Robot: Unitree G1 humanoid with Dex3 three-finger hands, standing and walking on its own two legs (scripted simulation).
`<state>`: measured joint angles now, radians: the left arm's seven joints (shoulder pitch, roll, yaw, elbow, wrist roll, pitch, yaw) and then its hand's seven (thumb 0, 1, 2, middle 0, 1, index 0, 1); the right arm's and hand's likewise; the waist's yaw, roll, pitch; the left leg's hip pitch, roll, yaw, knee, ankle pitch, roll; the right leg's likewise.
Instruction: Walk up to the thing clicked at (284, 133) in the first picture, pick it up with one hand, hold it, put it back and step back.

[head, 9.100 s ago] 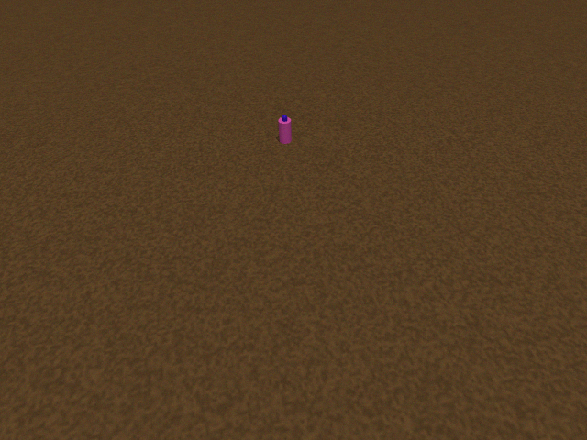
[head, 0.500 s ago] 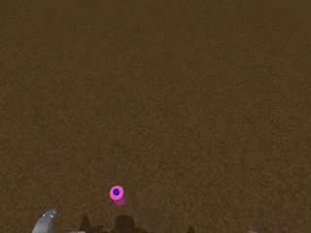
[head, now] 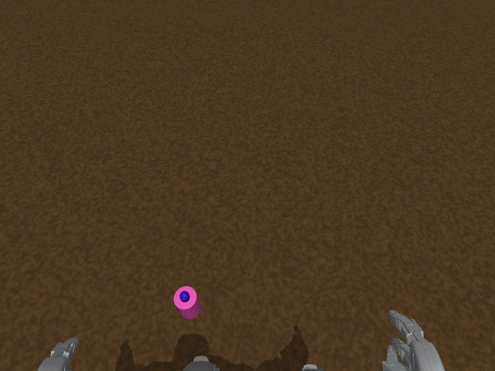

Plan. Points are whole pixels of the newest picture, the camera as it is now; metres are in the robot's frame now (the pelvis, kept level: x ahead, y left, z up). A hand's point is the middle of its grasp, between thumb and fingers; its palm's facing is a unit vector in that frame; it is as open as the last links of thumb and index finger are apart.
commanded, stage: go down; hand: left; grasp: from the side
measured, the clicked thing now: (187, 301) +0.41 +0.22 -0.62
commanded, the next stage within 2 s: none
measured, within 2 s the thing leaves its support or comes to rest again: neither
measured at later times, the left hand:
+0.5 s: hand (91, 349) +0.21 +0.31 -0.18, palm faces +0.15 -0.94 -0.29, open 17.2 cm
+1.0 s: hand (92, 314) +0.28 +0.36 -0.25, palm faces +0.18 -0.96 -0.21, open 16.8 cm
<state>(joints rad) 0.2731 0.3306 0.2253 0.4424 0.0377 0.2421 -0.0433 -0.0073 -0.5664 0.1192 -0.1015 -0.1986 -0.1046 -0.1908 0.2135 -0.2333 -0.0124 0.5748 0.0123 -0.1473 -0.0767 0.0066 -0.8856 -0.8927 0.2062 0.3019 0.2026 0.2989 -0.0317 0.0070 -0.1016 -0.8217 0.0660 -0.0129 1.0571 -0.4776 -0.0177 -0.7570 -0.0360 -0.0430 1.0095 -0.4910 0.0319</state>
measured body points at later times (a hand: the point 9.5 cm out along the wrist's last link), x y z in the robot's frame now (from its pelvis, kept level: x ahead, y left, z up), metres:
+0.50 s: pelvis -0.03 +0.00 -0.09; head +0.10 +0.03 +0.34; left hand +0.20 +0.36 -0.16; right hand +0.15 -0.27 -0.17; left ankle +0.02 +0.13 -0.67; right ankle +0.00 -0.14 -0.67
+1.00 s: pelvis -0.07 -0.01 -0.21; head +0.13 +0.03 +0.19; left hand +0.27 +0.41 -0.24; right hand +0.09 -0.28 -0.32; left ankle +0.02 +0.13 -0.67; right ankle +0.00 -0.14 -0.67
